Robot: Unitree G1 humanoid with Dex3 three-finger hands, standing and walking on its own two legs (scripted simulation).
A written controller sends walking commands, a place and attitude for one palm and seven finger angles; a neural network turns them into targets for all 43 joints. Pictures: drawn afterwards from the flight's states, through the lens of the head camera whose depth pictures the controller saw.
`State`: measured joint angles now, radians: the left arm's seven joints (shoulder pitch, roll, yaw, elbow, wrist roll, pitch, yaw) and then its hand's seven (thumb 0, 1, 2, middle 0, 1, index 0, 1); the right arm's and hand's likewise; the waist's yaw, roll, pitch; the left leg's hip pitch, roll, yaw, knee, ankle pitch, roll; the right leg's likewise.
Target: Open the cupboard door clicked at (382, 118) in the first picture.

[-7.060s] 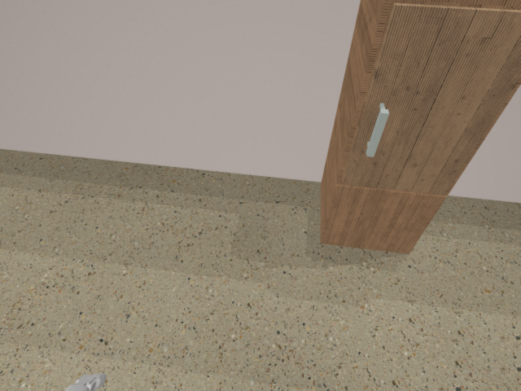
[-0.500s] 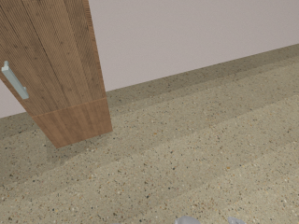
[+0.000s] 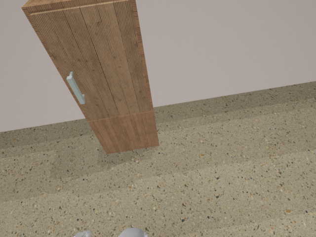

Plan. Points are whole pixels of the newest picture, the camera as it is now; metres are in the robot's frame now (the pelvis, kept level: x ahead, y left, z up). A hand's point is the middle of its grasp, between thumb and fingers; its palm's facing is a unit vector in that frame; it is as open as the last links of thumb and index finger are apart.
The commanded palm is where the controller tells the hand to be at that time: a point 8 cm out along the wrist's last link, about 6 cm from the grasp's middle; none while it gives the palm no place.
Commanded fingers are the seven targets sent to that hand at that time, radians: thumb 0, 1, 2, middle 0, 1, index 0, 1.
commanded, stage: turn to face it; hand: left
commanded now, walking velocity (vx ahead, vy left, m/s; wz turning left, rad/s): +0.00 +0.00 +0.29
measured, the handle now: (77, 88) +0.77 +0.43 -0.09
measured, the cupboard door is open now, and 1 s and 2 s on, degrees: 0 0 0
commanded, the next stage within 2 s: take the last steps up to it in 0.14 s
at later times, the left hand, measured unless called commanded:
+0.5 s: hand out of the picture -0.03 +0.26 -0.18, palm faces +0.21 -0.96 -0.19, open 7.4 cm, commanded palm none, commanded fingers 0.00 0.90 0.90 -0.20 -0.30 -0.20 -0.30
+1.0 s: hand (96, 224) +0.19 +0.22 -0.16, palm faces +0.23 -0.95 -0.22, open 7.3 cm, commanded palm none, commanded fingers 0.00 0.90 0.90 -0.20 -0.30 -0.20 -0.30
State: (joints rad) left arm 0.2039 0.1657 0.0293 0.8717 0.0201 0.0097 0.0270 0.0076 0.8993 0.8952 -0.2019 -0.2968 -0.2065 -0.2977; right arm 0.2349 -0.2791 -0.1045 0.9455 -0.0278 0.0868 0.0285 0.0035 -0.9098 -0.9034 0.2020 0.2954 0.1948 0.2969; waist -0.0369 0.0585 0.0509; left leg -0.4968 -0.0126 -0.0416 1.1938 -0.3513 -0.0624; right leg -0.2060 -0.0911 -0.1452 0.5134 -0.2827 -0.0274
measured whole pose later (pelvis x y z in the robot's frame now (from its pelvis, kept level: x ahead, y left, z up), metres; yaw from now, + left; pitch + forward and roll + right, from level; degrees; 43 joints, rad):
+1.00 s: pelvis +0.14 +0.03 -0.01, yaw +11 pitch -2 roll +1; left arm 0.19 0.13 0.05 1.01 0.01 -0.07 0.01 0.00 0.91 0.90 -0.20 -0.30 -0.21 -0.30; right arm 0.45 -0.16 -0.05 1.16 -0.02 0.00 0.00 0.01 -0.91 -0.90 0.20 0.30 0.20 0.30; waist -0.04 0.04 0.04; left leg -0.34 0.03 0.03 1.13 -0.37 0.03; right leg -0.24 -0.03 -0.16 0.53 -0.26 -0.06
